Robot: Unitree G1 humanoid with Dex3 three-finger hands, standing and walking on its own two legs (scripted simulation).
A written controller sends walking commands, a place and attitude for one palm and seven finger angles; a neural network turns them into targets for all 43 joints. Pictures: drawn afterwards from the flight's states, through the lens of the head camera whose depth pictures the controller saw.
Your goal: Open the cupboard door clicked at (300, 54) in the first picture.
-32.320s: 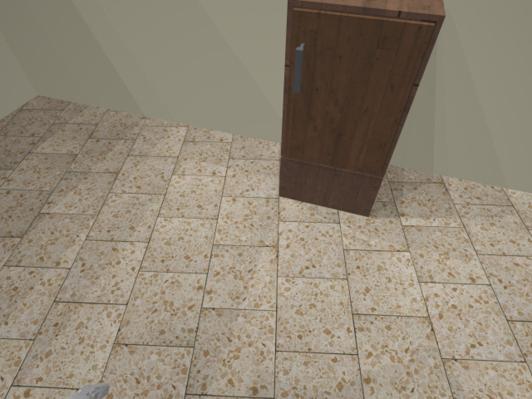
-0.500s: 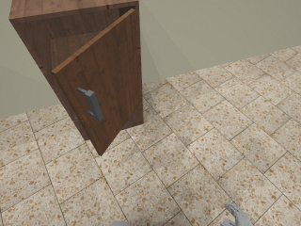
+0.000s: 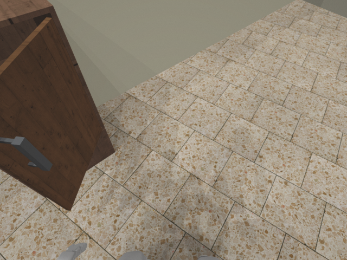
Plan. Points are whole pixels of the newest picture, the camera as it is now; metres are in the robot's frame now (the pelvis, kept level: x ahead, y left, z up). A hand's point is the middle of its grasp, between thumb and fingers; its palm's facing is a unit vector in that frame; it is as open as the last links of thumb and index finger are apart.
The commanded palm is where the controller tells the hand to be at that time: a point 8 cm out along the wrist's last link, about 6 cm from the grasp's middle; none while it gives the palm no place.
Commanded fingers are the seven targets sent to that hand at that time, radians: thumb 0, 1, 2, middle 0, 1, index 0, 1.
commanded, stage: walk to a spot facing it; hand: left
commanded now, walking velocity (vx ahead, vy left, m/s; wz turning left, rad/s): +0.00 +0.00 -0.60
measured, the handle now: (26, 154) +0.36 +0.41 -0.04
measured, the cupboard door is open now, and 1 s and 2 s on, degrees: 42 42 42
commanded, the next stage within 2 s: turn to face it in 1.80 s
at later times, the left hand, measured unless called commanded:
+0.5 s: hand (121, 246) +0.16 +0.14 -0.15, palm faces -0.26 -0.94 -0.23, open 7.4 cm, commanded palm none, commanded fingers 0.00 0.90 0.90 -0.20 -0.30 -0.20 -0.30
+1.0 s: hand (199, 174) +0.37 -0.06 -0.16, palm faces -0.58 -0.78 -0.23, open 7.4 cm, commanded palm none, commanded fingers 0.00 0.90 0.90 -0.20 -0.30 -0.20 -0.30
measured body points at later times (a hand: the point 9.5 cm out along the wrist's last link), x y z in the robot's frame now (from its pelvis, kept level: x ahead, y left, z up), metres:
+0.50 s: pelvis +0.03 -0.03 +0.01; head +0.08 -0.04 +0.45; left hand +0.18 +0.19 -0.13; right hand +0.04 -0.30 -0.13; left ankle +0.06 +0.10 -0.70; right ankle +0.00 -0.14 -0.73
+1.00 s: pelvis +0.14 -0.15 -0.01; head +0.19 -0.19 +0.44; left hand +0.40 -0.02 -0.14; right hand -0.03 -0.35 -0.16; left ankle +0.16 +0.03 -0.65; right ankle +0.13 -0.25 -0.73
